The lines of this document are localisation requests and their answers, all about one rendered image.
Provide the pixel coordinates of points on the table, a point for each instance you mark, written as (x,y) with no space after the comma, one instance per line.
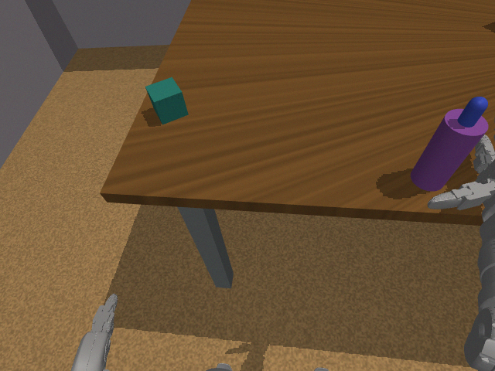
(310,107)

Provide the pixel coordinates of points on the right robot arm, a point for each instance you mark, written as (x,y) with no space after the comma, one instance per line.
(479,348)

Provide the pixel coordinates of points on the left robot hand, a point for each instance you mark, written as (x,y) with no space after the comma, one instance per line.
(94,347)

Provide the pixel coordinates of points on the right robot hand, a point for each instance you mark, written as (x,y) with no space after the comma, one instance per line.
(471,194)

